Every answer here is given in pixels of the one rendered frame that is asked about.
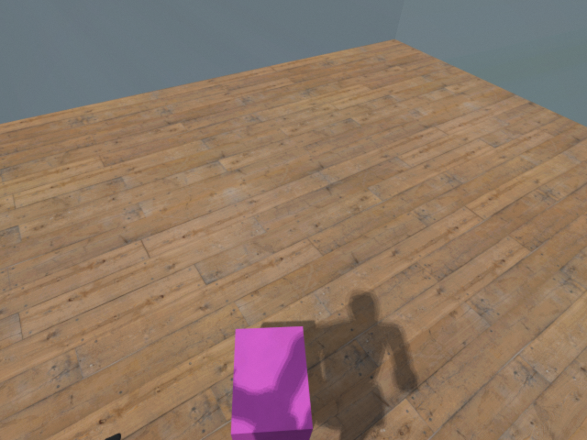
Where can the carton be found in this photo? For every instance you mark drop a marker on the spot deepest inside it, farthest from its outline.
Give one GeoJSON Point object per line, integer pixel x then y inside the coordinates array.
{"type": "Point", "coordinates": [271, 398]}

